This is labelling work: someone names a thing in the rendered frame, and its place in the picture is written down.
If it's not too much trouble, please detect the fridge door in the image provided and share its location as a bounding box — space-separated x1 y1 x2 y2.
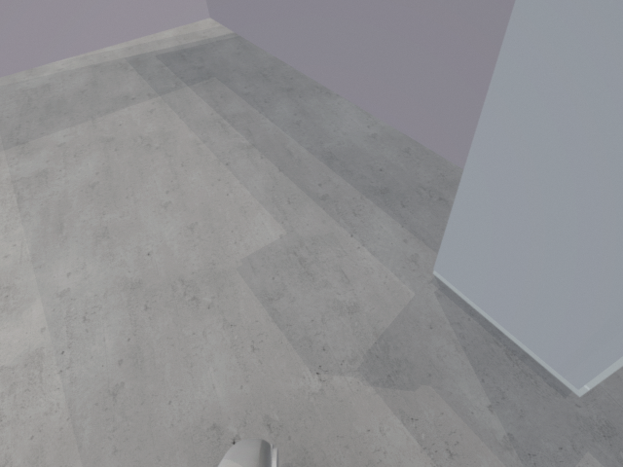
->
434 0 623 390

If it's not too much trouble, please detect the robot left thigh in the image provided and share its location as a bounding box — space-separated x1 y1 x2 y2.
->
218 439 278 467

